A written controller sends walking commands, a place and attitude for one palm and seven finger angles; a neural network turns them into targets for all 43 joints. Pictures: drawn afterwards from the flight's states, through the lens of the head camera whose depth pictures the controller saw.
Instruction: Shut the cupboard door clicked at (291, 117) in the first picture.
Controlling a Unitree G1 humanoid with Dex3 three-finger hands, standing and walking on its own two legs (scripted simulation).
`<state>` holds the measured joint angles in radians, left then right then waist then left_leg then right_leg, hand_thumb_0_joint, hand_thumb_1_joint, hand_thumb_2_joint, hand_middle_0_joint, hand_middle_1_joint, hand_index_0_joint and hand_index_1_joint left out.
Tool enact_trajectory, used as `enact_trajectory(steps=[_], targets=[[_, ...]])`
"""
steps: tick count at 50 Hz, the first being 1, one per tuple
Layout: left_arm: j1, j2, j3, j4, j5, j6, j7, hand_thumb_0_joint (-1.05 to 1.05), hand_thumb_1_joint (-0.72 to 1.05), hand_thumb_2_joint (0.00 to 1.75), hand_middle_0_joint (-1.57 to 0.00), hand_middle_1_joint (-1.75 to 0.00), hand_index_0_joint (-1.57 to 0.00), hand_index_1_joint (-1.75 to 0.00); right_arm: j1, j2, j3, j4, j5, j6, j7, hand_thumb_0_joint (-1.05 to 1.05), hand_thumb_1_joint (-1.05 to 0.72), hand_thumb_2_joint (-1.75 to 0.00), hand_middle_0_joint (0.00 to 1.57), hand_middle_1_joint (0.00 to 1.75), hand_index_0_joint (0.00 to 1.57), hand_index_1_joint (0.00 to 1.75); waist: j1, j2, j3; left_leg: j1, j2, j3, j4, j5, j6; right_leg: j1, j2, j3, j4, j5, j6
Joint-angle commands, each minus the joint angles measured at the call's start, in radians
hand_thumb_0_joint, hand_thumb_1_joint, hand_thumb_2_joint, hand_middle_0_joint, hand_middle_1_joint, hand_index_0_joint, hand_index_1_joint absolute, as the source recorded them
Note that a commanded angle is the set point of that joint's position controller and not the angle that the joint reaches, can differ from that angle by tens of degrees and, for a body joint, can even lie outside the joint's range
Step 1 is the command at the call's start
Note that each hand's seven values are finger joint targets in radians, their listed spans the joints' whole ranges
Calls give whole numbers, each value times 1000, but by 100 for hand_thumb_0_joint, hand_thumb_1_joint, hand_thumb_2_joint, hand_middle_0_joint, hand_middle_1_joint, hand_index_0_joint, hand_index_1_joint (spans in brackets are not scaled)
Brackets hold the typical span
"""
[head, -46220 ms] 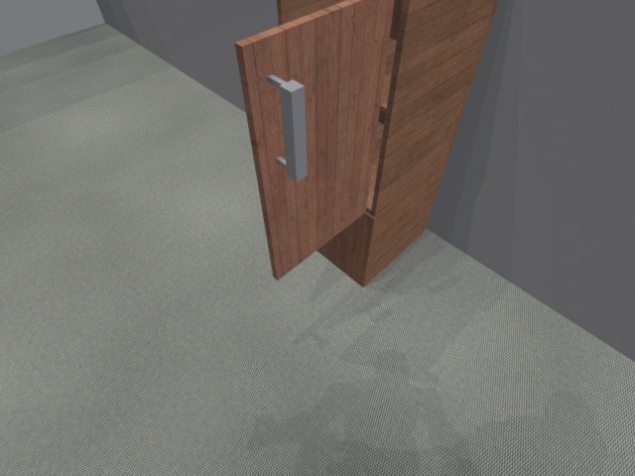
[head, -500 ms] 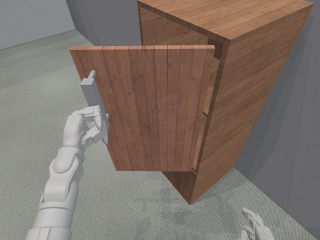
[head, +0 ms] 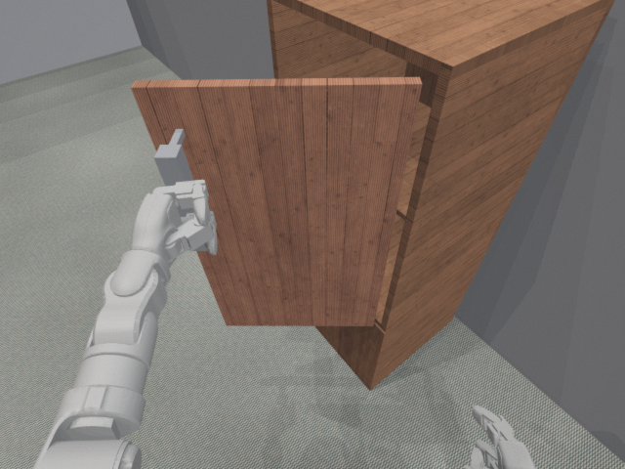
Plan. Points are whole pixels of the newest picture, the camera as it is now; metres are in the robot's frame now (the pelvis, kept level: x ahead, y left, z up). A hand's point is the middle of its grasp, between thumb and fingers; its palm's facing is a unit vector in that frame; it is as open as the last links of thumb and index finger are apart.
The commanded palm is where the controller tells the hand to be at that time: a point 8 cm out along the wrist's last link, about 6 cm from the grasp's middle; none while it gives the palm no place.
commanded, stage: push the door shut along its arc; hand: left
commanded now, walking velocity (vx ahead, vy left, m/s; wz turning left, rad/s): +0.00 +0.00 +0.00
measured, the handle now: (191, 192) +0.45 +0.20 +0.12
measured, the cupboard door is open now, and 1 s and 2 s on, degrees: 52 35 17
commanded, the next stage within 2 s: pull the fist back off the door in 1.66 s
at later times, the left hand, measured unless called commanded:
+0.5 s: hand (211, 199) +0.43 +0.16 +0.13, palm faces -0.16 -0.99 -0.04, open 3.2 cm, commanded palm +0.43 +0.19 +0.12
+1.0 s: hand (262, 166) +0.50 +0.10 +0.13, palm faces -0.32 -0.95 +0.00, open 3.1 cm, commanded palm +0.49 +0.16 +0.12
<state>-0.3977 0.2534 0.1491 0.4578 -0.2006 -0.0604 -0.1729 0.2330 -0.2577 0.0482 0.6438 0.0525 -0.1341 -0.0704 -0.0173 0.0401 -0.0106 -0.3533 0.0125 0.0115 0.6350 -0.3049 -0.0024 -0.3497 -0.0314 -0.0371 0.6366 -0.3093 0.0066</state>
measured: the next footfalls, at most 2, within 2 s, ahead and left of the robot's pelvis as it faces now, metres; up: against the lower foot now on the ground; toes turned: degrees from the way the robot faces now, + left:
none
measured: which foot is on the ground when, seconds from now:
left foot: down 0.00-1.00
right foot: down 0.00-1.00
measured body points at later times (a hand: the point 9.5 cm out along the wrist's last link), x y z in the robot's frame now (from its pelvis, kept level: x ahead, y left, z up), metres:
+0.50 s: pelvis -0.01 +0.01 -0.01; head +0.03 +0.01 +0.44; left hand +0.43 +0.21 +0.13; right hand +0.09 -0.25 -0.12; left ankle +0.02 +0.12 -0.72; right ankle +0.01 -0.12 -0.72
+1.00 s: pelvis +0.00 +0.01 -0.02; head +0.08 +0.00 +0.42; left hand +0.51 +0.15 +0.13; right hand +0.00 -0.27 -0.14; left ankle +0.02 +0.12 -0.72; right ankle +0.01 -0.12 -0.72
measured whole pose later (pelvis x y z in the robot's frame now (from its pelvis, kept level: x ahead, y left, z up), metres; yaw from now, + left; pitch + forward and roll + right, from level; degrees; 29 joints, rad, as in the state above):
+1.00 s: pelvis +0.00 +0.01 -0.02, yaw -2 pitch +13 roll +0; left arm -1.00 0.43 0.27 1.16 -0.16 -0.23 -0.40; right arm 0.41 -0.30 0.02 0.68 0.02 -0.10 -0.04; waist -0.17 0.04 -0.05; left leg -0.66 0.03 0.04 0.79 -0.35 0.01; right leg -0.66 -0.02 -0.01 0.77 -0.33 0.02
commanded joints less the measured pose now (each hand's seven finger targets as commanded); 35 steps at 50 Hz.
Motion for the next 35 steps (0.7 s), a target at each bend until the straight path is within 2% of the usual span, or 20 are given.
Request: enact_trajectory(steps=[1, 3, 4, 5, 10, 12, 13, 14, 17, 20, 22, 24, 25, 26, 27, 28, 29, 31, 32, 35], targets=[[-450, 176, 67, -101, -26, -56, -28, 0, 90, 90, -130, -150, -130, -150, -43, -132, -48, -135, 8, -38, -11, 0, -90, -90, 20, 30, 20, 30, -19, -68, -233, 72, -25, -8, -85, 105, 27, 42, 25, 2, -94, 170, -21], [-482, 194, 80, -75, -28, -67, -40, 0, 90, 90, -130, -150, -130, -150, -32, -136, -50, -135, 6, -34, -9, 0, -90, -90, 20, 30, 20, 30, -16, -61, -257, 73, -25, -9, -80, 120, 26, 44, 26, 3, -84, 187, -23], [-484, 220, 97, -47, -26, -72, -44, 0, 90, 90, -130, -150, -130, -150, -23, -143, -53, -131, 3, -31, -10, 0, -90, -90, 20, 30, 20, 30, -17, -88, -264, 67, -24, -10, -75, 127, 28, 54, 26, 4, -84, 192, -22], [-502, 197, 76, -46, -29, -79, -57, 0, 90, 90, -130, -150, -130, -150, -23, -140, -52, -134, 6, -29, -7, 0, -90, -90, 20, 30, 20, 30, -21, -58, -275, 73, -25, -8, -72, 140, 27, 48, 25, 5, -76, 211, -24], [-617, 183, 43, 20, -32, -105, -91, 0, 90, 90, -130, -150, -130, -150, 9, -148, -59, -120, 7, -24, -3, 0, -90, -90, 20, 30, 20, 30, -50, -40, -280, 80, -23, -18, -54, 144, 27, -1, 30, -2, -61, 213, -27], [-649, 198, 50, 77, -33, -109, -102, 0, 90, 90, -130, -150, -130, -150, 24, -156, -61, -112, 9, -18, -5, 0, -90, -90, 20, 30, 20, 30, -61, -77, -269, 62, -21, -24, -51, 113, 28, -25, 33, -4, -62, 179, -26], [-697, 178, 20, 78, -31, -117, -111, 0, 90, 90, -130, -150, -130, -150, 26, -156, -61, -109, 9, -18, -5, 0, -90, -90, 20, 30, 20, 30, -73, -57, -273, 64, -23, -21, -47, 103, 29, -40, 33, -1, -62, 168, -24], [-716, 194, 34, 107, -29, -124, -113, 0, 90, 90, -130, -150, -130, -150, 40, -161, -64, -102, 5, -17, -6, 0, -90, -90, 20, 30, 20, 30, -76, -92, -278, 58, -23, -27, -43, 96, 32, -41, 35, -2, -63, 156, -24], [-784, 174, 2, 165, -26, -136, -131, 0, 90, 90, -130, -150, -130, -150, 47, -163, -63, -95, 8, -16, -2, 0, -90, -90, 20, 30, 20, 30, -86, -34, -281, 60, -22, -34, -38, 72, 28, -86, 36, -7, -49, 124, -29], [-873, 185, -5, 234, -20, -155, -140, 0, 90, 90, -130, -150, -130, -150, 73, -171, -66, -75, 6, -17, -2, 0, -90, -90, 20, 30, 20, 30, -109, -33, -280, 53, -18, -45, -28, 39, 28, -136, 37, -9, -42, 83, -28], [-939, 127, -66, 266, -15, -168, -153, 0, 90, 90, -130, -150, -130, -150, 82, -170, -65, -66, 6, -22, 0, 0, -90, -90, 20, 30, 20, 30, -130, -4, -278, 62, -16, -55, -21, 29, 24, -183, 40, -15, -28, 71, -31], [-977, 147, -56, 312, -9, -176, -155, 0, 90, 90, -130, -150, -130, -150, 106, -181, -68, -50, -2, -25, 0, 0, -90, -90, 20, 30, 20, 30, -138, -2, -290, 56, -17, -61, -13, 16, 23, -205, 42, -16, -21, 59, -31], [-984, 164, -41, 335, -9, -177, -157, 0, 90, 90, -130, -150, -130, -150, 114, -185, -70, -47, 0, -25, 1, 0, -90, -90, 20, 30, 20, 30, -142, -31, -308, 51, -14, -64, -6, 17, 25, -209, 41, -15, -17, 59, -30], [-1017, 154, -54, 338, -12, -181, -164, 0, 90, 90, -130, -150, -130, -150, 116, -184, -68, -47, 0, -27, 3, 0, -90, -90, 20, 30, 20, 30, -148, -11, -319, 51, -15, -64, -3, 17, 24, -219, 41, -14, -11, 58, -30], [-1034, 179, -32, 356, -11, -186, -166, 0, 90, 90, -130, -150, -130, -150, 127, -190, -70, -41, -3, -27, 1, 0, -90, -90, 20, 30, 20, 30, -147, -20, -334, 48, -13, -70, 2, 25, 23, -222, 41, -15, -3, 62, -32], [-1063, 161, -53, 366, -10, -189, -172, 0, 90, 90, -130, -150, -130, -150, 130, -189, -68, -38, -4, -31, 3, 0, -90, -90, 20, 30, 20, 30, -154, 1, -342, 52, -14, -71, 5, 27, 22, -234, 42, -16, 3, 61, -32], [-1080, 184, -34, 370, -8, -195, -172, 0, 90, 90, -130, -150, -130, -150, 143, -194, -72, -30, -7, -31, 3, 0, -90, -90, 20, 30, 20, 30, -156, 1, -358, 61, -13, -74, 14, 43, 23, -238, 43, -15, 7, 71, -32], [-1103, 198, -24, 360, -5, -208, -179, 0, 90, 90, -130, -150, -130, -150, 151, -194, -74, -31, -10, -36, 8, 0, -90, -90, 20, 30, 20, 30, -152, 27, -417, 90, -11, -80, 26, 86, 20, -237, 42, -16, 22, 97, -34], [-1105, 180, -39, 375, -6, -210, -183, 0, 90, 90, -130, -150, -130, -150, 153, -193, -72, -32, -11, -36, 10, 0, -90, -90, 20, 30, 20, 30, -154, 31, -418, 88, -10, -83, 29, 88, 18, -248, 42, -18, 26, 95, -34], [-1141, 247, 15, 417, -9, -213, -186, 0, 90, 90, -130, -150, -130, -150, 179, -203, -71, -18, -15, -34, 9, 0, -90, -90, 20, 30, 20, 30, -165, -13, -407, 47, -7, -83, 33, 74, 25, -249, 46, -16, 24, 88, -30]])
